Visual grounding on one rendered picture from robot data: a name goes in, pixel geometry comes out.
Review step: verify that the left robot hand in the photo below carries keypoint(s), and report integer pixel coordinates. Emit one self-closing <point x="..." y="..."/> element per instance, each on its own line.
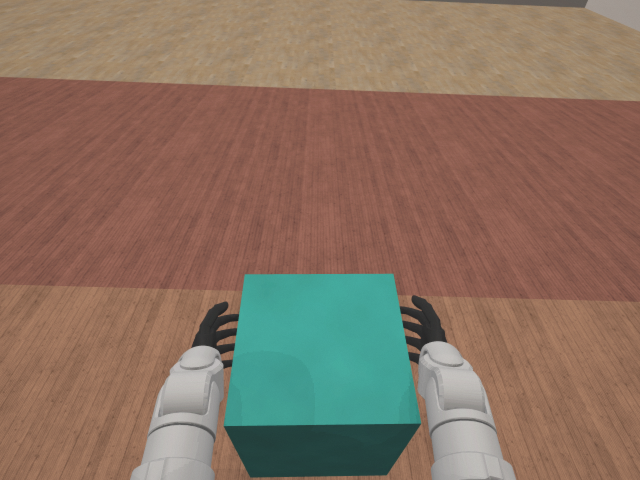
<point x="208" y="334"/>

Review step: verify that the right robot forearm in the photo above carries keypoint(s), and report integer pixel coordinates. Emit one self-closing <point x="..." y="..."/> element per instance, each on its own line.
<point x="461" y="425"/>

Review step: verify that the left robot forearm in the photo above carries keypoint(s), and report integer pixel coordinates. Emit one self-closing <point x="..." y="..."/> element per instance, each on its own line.
<point x="183" y="427"/>

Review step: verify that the carton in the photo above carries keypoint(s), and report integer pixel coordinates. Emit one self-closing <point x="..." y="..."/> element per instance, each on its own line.
<point x="321" y="381"/>

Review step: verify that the right robot hand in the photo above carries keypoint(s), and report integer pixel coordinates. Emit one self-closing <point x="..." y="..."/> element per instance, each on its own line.
<point x="430" y="329"/>

